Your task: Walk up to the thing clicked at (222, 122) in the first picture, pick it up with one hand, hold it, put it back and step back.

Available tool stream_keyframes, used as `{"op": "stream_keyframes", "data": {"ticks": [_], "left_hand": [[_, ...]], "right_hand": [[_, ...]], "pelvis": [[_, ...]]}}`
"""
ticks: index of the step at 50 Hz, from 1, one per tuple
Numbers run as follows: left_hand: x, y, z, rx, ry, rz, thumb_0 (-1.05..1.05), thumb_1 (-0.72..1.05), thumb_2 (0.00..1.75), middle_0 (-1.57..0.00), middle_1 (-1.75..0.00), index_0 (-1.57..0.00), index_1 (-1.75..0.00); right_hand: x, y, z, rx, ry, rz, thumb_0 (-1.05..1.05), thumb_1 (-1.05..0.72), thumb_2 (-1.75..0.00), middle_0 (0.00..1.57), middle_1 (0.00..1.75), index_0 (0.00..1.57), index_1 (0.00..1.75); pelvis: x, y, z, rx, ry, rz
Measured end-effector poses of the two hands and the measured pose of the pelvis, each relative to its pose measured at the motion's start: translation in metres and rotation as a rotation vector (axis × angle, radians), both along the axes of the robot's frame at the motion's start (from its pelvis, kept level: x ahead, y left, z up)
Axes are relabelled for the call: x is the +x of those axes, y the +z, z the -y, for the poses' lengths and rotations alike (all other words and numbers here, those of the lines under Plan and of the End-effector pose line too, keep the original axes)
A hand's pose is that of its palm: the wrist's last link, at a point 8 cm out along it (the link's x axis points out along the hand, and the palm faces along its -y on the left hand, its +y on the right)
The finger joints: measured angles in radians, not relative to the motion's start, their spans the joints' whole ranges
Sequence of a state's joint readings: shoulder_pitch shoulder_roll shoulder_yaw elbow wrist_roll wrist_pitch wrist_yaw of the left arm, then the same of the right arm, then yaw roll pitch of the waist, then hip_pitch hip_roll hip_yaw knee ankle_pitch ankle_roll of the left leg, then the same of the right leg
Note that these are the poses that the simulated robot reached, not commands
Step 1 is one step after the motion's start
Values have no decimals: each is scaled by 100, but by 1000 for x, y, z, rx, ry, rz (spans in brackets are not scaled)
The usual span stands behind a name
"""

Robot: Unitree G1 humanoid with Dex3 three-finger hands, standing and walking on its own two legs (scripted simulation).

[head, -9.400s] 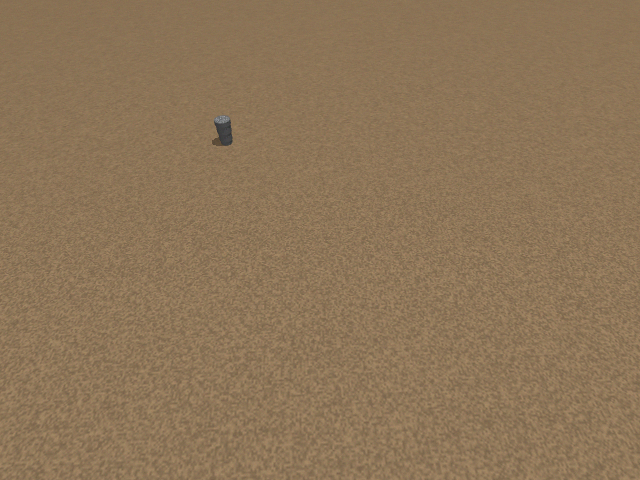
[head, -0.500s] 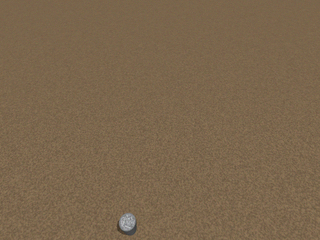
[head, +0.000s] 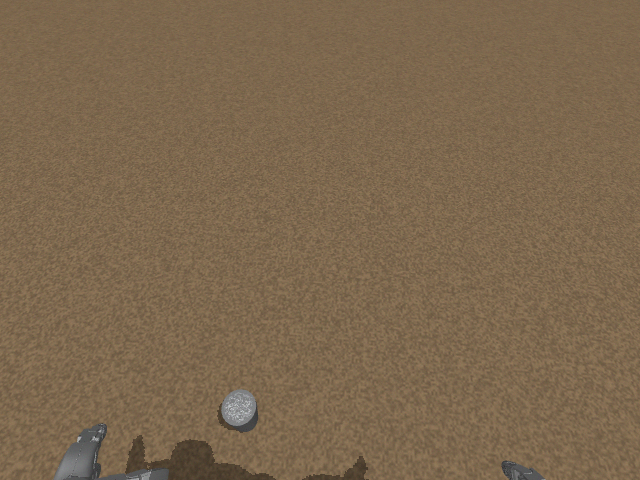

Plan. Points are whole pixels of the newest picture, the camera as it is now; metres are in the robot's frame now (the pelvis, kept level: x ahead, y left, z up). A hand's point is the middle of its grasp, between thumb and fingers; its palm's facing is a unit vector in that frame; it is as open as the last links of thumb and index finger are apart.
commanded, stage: go down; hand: left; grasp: from the side
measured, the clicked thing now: (242, 413) +0.36 +0.21 -0.67
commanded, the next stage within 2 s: none
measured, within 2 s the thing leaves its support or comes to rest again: neither
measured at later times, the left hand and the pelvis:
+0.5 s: hand out of the picture +0.15 +0.29 -0.18, palm faces +0.11 -0.94 -0.33, open 17.2 cm; pelvis +0.00 +0.01 -0.06, yaw +0 degrees
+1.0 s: hand (117, 458) +0.21 +0.34 -0.26, palm faces +0.15 -0.96 -0.25, open 17.4 cm; pelvis -0.05 +0.00 -0.19, yaw -1 degrees
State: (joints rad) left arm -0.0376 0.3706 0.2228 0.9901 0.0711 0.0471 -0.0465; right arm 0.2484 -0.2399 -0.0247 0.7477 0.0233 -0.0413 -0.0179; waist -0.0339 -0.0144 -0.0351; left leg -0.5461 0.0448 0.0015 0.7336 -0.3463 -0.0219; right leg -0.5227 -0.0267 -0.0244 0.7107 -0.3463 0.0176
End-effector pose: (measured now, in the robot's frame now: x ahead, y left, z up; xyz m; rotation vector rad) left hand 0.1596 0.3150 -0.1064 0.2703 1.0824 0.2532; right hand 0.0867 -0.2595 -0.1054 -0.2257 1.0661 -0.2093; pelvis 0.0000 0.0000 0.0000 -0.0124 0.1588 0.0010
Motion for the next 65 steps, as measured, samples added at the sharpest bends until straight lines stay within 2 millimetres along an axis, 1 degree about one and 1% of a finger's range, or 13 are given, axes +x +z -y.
{"op": "stream_keyframes", "data": {"ticks": [6, 13, 20, 24, 27, 33, 38, 42, 47, 52, 57, 62, 65], "left_hand": [[-15, -19, -12, -5, 7, 3, 0, -11, 26, -5, -19, -6, -18], [-24, -29, -12, -8, -5, 39, 0, -37, 20, -7, -22, -8, -21], [-27, -32, -16, 2, 12, 48, 0, -50, 14, -9, -19, -9, -18], [-29, -35, -19, 0, 21, 49, 0, -54, 11, -9, -16, -9, -15], [-30, -39, -23, -4, 28, 57, 0, -55, 9, -9, -14, -9, -13], [-34, -52, -32, -21, 24, 93, 0, -56, 4, -9, -10, -9, -9], [-30, -70, -41, -30, 11, 163, -1, -56, 2, -9, -7, -9, -6], [-16, -91, -54, -24, 3, 264, -1, -56, 2, -9, -6, -9, -6], [12, -117, -66, -28, -45, 403, -1, -56, 5, -8, -9, -7, -9], [35, -136, -74, -32, -69, 489, -1, -54, 8, -7, -11, -6, -11], [42, -146, -85, -28, -58, 532, -1, -52, 10, -7, -12, -6, -12], [43, -158, -98, -30, -46, 570, -1, -51, 11, -6, -13, -6, -12], [47, -167, -103, -32, -57, 599, -1, -50, 11, -6, -13, -6, -12]], "right_hand": [[14, -15, 0, -21, 13, 63, 1, -94, -90, 20, 30, 21, 30], [44, -23, -8, -46, 52, 152, 1, -92, -90, 20, 30, 21, 30], [71, -20, -20, -55, 99, 252, 1, -91, -89, 20, 30, 21, 30], [79, -21, -24, -59, 117, 291, 1, -90, -89, 20, 30, 21, 30], [82, -25, -25, -62, 128, 305, 1, -90, -89, 20, 30, 21, 30], [78, -44, -23, -69, 146, 298, 1, -91, -90, 20, 30, 21, 30], [72, -71, -19, -76, 170, 277, 1, -93, -90, 20, 30, 21, 30], [67, -101, -13, -88, 192, 259, 1, -94, -90, 20, 30, 21, 30], [58, -143, -6, -107, 208, 220, 1, -93, -90, 20, 30, 21, 30], [43, -179, -1, -111, 207, 161, 1, -92, -90, 20, 30, 21, 30], [28, -204, 2, -107, 197, 111, 1, -91, -90, 20, 30, 21, 30], [15, -223, 4, -115, 201, 74, 1, -90, -90, 20, 30, 21, 30], [10, -234, 6, -128, 209, 55, 1, -90, -90, 20, 30, 21, 30]], "pelvis": [[-1, -23, -5, -8, -3, -60], [-3, -42, -9, -17, 2, -93], [-3, -51, -9, -27, 10, -112], [-3, -57, -8, -32, 13, -128], [-4, -63, -8, -34, 14, -144], [-9, -80, -8, -34, 11, -186], [-18, -103, -7, -33, 12, -234], [-28, -131, -5, -32, 11, -279], [-42, -168, -2, -34, 7, -325], [-51, -196, 0, -39, -2, -358], [-57, -215, 0, -42, -9, -379], [-63, -231, -1, -47, -12, -393], [-67, -242, -2, -52, -14, -400]]}}
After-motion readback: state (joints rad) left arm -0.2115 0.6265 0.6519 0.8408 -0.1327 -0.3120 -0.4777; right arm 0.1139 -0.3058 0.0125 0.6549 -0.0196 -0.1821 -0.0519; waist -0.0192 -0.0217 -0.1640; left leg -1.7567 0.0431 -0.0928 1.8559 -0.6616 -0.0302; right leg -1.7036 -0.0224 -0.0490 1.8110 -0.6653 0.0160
